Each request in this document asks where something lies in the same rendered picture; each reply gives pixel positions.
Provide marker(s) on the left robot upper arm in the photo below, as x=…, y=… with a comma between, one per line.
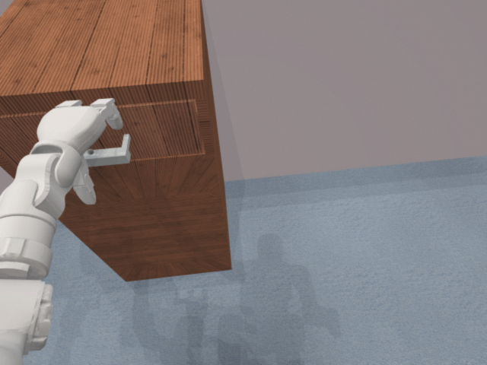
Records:
x=25, y=318

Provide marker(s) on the cabinet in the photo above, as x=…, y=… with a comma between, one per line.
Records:
x=154, y=217

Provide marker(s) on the drawer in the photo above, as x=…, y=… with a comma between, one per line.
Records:
x=157, y=129

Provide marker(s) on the robot left hand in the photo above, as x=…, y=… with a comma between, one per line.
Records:
x=79, y=127

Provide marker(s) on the robot left forearm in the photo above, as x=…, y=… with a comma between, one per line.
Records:
x=30, y=207

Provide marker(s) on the handle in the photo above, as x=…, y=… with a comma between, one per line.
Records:
x=110, y=156

